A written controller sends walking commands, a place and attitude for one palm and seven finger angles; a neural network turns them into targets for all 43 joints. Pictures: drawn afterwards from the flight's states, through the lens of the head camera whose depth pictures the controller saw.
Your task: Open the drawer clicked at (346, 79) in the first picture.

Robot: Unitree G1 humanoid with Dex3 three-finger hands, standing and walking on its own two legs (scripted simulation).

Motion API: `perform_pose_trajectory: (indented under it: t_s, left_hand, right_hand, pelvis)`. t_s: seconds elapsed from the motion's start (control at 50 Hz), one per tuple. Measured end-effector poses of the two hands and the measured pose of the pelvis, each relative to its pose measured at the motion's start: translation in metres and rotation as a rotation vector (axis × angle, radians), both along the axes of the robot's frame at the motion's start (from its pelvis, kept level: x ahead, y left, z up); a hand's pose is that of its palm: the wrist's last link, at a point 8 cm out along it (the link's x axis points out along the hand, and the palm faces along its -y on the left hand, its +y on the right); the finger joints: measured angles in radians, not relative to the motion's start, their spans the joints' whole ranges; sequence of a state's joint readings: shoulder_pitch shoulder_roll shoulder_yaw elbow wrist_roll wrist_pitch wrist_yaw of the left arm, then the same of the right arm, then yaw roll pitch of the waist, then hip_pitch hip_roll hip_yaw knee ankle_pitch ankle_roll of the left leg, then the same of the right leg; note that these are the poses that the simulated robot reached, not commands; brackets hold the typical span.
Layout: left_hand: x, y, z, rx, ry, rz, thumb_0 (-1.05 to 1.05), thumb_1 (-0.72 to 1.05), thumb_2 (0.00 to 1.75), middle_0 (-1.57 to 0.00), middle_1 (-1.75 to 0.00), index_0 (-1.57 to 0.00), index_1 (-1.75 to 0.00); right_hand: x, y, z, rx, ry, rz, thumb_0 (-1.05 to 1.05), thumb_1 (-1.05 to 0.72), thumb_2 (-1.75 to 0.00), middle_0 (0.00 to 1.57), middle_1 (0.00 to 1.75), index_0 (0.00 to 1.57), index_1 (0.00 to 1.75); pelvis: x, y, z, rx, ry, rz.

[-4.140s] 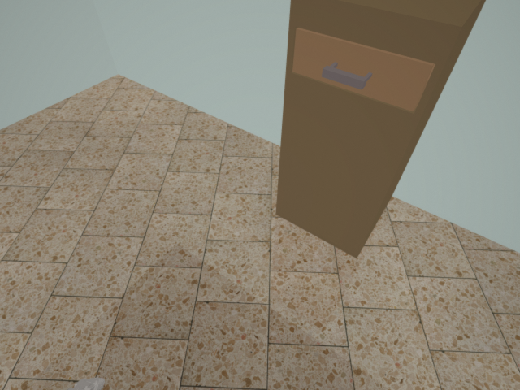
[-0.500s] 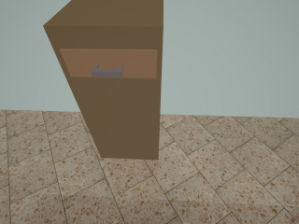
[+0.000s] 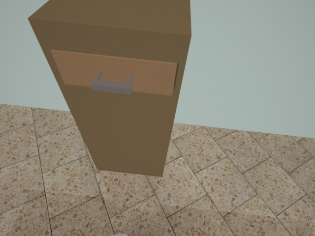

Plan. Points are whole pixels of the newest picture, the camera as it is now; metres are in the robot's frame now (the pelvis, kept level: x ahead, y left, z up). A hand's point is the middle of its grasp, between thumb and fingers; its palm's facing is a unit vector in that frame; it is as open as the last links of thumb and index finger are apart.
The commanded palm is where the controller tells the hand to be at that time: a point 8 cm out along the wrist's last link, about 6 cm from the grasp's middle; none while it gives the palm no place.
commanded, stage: come to a stop and stand still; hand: left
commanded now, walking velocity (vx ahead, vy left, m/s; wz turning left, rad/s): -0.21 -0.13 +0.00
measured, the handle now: (113, 81) +0.53 +0.20 +0.06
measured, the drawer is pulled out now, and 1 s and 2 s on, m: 0.00 0.00 0.00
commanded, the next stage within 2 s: look again from close up in 1.10 s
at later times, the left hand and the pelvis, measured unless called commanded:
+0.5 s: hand out of the picture +0.02 +0.13 -0.14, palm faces +0.06 -0.96 -0.26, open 7.3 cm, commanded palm none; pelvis -0.03 -0.05 +0.01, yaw +1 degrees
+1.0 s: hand out of the picture -0.06 +0.15 -0.17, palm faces +0.06 -0.99 -0.15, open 7.4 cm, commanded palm none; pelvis -0.04 -0.01 +0.01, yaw +1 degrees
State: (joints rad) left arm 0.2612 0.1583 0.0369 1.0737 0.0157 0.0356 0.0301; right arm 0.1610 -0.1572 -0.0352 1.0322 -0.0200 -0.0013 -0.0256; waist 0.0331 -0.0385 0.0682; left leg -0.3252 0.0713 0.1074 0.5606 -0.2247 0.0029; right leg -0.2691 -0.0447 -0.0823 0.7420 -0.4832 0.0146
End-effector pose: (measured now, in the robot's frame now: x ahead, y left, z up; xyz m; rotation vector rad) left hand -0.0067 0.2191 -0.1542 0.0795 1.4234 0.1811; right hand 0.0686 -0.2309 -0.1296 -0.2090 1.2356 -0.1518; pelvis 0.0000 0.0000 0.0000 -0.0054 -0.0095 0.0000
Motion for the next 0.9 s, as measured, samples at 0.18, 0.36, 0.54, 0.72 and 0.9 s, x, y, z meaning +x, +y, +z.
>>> perform_pose_trajectory:
  t_s: [0.18, 0.36, 0.54, 0.72, 0.9]
  left_hand:
    - [0.033, 0.01, 0.02, 0.085, -0.089, -0.052, 0.0, 0.91, 0.9, -0.2, -0.3, -0.19, -0.3]
    - [0.027, -0.024, 0.041, 0.138, -0.178, -0.082, 0.0, 0.91, 0.9, -0.2, -0.3, -0.19, -0.3]
    - [0.005, -0.036, 0.042, 0.103, -0.148, -0.037, 0.0, 0.92, 0.9, -0.21, -0.3, -0.2, -0.3]
    - [-0.035, -0.016, 0.018, 0.05, -0.041, 0.009, 0.0, 0.91, 0.9, -0.21, -0.3, -0.2, -0.3]
    - [-0.052, -0.019, 0.015, 0.0, 0.005, -0.007, 0.0, 0.91, 0.9, -0.2, -0.3, -0.19, -0.3]
  right_hand:
    - [0.009, -0.008, -0.005, 0.049, -0.053, -0.016, 0.0, -0.91, -0.9, 0.2, 0.3, 0.2, 0.3]
    - [-0.034, -0.049, -0.022, 0.106, 0.011, -0.051, 0.0, -0.91, -0.9, 0.2, 0.3, 0.2, 0.3]
    - [-0.085, -0.064, -0.011, 0.061, 0.155, -0.042, 0.0, -0.91, -0.9, 0.2, 0.3, 0.2, 0.3]
    - [-0.095, -0.035, -0.005, 0.022, 0.155, -0.006, 0.0, -0.91, -0.9, 0.2, 0.3, 0.2, 0.3]
    - [-0.092, -0.012, -0.001, 0.03, 0.126, -0.008, 0.01, -0.94, -0.9, 0.2, 0.3, 0.2, 0.3]
  pelvis:
    - [-0.017, -0.017, 0.003, 0.006, 0.005, -0.017]
    - [-0.028, -0.048, 0.003, 0.035, -0.01, -0.007]
    - [-0.033, -0.052, 0.013, 0.044, 0.014, 0.017]
    - [-0.044, -0.031, 0.008, 0.011, 0.014, 0.027]
    - [-0.043, -0.017, 0.012, 0.007, 0.001, 0.014]
